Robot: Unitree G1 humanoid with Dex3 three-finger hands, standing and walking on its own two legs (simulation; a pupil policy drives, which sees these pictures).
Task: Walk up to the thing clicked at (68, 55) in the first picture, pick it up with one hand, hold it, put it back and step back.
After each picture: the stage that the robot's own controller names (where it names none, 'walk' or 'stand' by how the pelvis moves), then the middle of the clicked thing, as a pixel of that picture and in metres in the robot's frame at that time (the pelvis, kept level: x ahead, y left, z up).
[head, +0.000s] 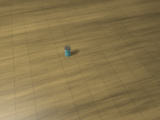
stand; (67, 51) +1.29 +0.19 -0.72
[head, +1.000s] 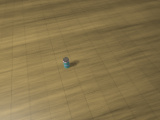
walk; (66, 62) +1.18 +0.29 -0.72
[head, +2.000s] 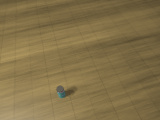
walk; (61, 92) +0.73 +0.29 -0.72
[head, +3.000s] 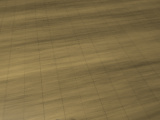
walk; out of the picture +0.46 +0.22 -0.71
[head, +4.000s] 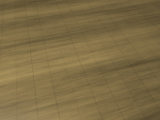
stand; out of the picture +0.37 +0.23 -0.72
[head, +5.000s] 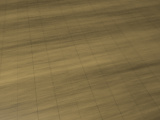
stand; out of the picture +0.35 +0.22 -0.72
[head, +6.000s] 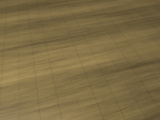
stand; out of the picture +0.39 +0.23 -0.73
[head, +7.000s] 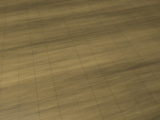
stand; out of the picture +0.37 +0.22 -0.73
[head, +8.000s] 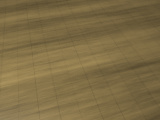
stand; out of the picture +0.36 +0.23 -0.73
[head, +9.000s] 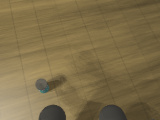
go down; (42, 86) +0.42 +0.21 -0.49
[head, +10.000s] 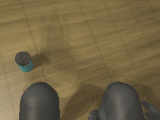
go down; (24, 62) +0.46 +0.25 -0.31
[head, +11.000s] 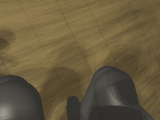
close in; out of the picture +0.43 +0.28 -0.24
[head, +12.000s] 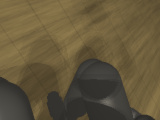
close; out of the picture +0.43 +0.31 -0.22
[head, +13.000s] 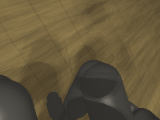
lift; out of the picture +0.40 +0.28 -0.23
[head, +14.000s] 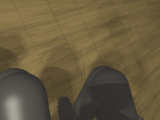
lift; out of the picture +0.36 +0.28 -0.19
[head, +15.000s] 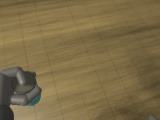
lift; (27, 89) +0.32 +0.19 +0.00
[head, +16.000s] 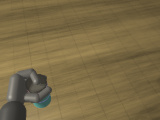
hold; (39, 91) +0.33 +0.16 +0.00
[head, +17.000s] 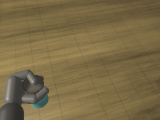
hold; (36, 92) +0.33 +0.18 +0.00
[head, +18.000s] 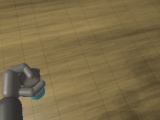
crouch; (33, 85) +0.36 +0.18 -0.06
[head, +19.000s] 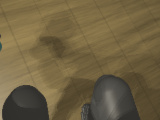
lower; out of the picture +0.48 +0.26 -0.09
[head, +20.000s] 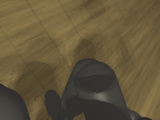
lower; out of the picture +0.43 +0.31 -0.23
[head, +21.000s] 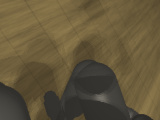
lower; out of the picture +0.42 +0.31 -0.23
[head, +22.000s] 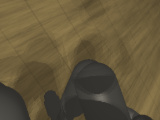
lower; out of the picture +0.43 +0.31 -0.23
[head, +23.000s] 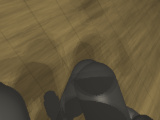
lower; out of the picture +0.43 +0.31 -0.23
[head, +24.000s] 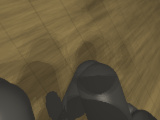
open; out of the picture +0.42 +0.30 -0.23
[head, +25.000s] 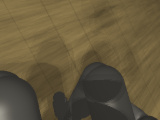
stand; out of the picture +0.42 +0.29 -0.24
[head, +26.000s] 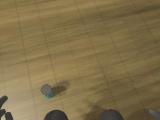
walk; (47, 91) +0.42 +0.21 -0.53
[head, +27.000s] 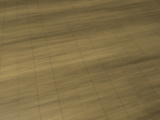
stand; out of the picture +0.39 +0.20 -0.66
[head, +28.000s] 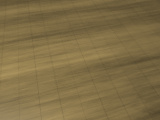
stand; out of the picture +0.39 +0.19 -0.67
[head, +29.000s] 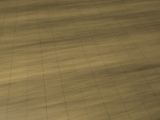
stand; out of the picture +0.41 +0.17 -0.72
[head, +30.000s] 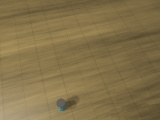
walk; (61, 105) +0.45 +0.14 -0.71
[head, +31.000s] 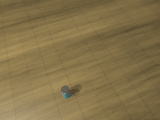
walk; (65, 92) +0.63 +0.20 -0.70
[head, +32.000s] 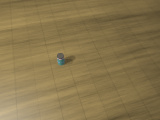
walk; (60, 59) +0.96 +0.21 -0.69
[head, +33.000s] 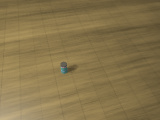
stand; (63, 67) +1.00 +0.20 -0.71
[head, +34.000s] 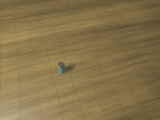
stand; (61, 67) +1.01 +0.23 -0.72
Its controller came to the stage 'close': yes
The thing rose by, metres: 0.70
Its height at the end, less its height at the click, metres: +0.00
